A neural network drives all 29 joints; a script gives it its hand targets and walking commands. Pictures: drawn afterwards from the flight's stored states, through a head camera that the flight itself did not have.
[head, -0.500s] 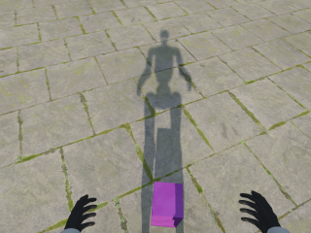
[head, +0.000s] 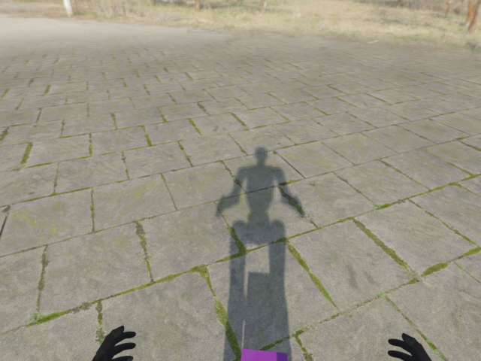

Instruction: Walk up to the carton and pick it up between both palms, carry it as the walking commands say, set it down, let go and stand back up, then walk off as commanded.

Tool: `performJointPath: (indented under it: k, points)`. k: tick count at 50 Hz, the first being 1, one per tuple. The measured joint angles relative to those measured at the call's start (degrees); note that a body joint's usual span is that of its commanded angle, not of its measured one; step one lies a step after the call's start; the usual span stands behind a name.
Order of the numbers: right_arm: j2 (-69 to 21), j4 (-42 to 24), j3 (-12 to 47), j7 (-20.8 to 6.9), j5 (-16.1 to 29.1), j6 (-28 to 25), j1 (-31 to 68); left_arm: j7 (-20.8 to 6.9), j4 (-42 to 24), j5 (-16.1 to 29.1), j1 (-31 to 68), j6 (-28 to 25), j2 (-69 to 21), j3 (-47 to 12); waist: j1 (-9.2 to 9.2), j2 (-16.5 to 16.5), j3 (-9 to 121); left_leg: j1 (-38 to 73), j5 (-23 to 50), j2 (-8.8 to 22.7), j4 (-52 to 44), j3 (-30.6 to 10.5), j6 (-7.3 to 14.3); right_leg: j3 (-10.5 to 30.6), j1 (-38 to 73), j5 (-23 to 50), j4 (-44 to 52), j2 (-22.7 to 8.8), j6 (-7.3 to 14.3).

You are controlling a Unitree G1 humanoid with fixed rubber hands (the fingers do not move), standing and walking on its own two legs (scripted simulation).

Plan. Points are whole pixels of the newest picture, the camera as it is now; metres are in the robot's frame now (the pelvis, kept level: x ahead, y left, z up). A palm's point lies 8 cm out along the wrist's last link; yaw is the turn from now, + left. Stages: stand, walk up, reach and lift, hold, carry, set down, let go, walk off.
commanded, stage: stand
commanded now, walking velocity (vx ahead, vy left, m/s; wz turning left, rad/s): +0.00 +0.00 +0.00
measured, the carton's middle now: out of the picture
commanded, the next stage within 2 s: walk off in 1.48 s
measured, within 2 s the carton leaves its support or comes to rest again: neither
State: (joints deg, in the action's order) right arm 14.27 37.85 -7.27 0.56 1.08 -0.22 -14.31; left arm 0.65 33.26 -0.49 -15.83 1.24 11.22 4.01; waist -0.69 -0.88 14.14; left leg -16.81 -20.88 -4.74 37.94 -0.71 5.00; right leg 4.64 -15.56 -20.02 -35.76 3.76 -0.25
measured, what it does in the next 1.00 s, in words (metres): stands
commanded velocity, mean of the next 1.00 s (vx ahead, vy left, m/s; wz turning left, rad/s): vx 0.00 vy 0.00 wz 0.00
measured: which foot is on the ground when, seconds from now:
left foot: down 0.00-1.00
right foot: down 0.00-1.00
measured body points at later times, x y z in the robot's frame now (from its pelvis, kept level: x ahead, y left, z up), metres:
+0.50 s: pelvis -0.01 -0.01 +0.00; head -0.07 -0.01 +0.45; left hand +0.12 +0.25 -0.08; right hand +0.14 -0.30 -0.08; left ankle -0.01 +0.06 -0.72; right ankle -0.01 -0.13 -0.72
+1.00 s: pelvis -0.02 -0.02 +0.00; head -0.08 -0.02 +0.45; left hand +0.11 +0.24 -0.08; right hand +0.11 -0.30 -0.09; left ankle -0.01 +0.06 -0.72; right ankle -0.01 -0.13 -0.72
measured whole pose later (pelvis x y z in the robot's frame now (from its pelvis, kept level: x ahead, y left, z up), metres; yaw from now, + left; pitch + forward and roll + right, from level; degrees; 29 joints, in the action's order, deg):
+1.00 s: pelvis -0.02 -0.02 +0.00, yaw +1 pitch -2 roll -1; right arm 15.6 45.9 -7.3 1.2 1.1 -3.5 -15.1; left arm 0.7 37.1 -0.6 -17.2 -1.0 12.1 4.0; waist -0.7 -0.9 8.1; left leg -16.7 -19.4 -4.7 37.9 -1.9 4.0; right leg 3.3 -15.6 -19.4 -36.7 3.8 0.9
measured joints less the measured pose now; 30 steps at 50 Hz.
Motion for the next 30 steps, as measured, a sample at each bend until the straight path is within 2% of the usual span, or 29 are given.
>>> performJointPath:
  k: [14, 30]
  points:
    - [1.09, 2.28, 0.00, -0.60, 0.00, -2.24, -0.82, 0.00, 2.85, -0.13, -1.35, -1.91, 0.90, -0.01, 0.00, 0.00, -2.50, 0.03, 0.68, 0.00, 0.00, -0.94, -0.63, -1.05, -0.02, 0.17, -0.56, 0.00, 0.81]
    - [1.10, 4.92, 0.00, 0.43, 0.00, -2.88, -0.81, 0.00, 2.89, -0.14, -1.35, -2.26, 0.90, -0.01, 0.00, 0.00, -5.37, 0.04, 0.83, 0.00, 0.00, -1.15, -0.84, -1.28, -0.01, 0.17, -0.66, 0.00, 1.00]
